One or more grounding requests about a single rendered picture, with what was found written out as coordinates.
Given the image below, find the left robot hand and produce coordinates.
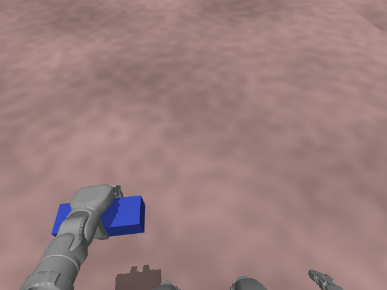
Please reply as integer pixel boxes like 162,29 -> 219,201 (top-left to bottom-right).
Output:
70,184 -> 123,240

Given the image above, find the carton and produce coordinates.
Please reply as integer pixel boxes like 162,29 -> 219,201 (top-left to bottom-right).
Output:
51,195 -> 145,239

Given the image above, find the right robot hand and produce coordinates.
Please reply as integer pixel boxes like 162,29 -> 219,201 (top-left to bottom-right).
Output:
308,269 -> 343,290

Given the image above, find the left robot arm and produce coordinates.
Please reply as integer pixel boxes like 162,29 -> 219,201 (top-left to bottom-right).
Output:
20,207 -> 100,290

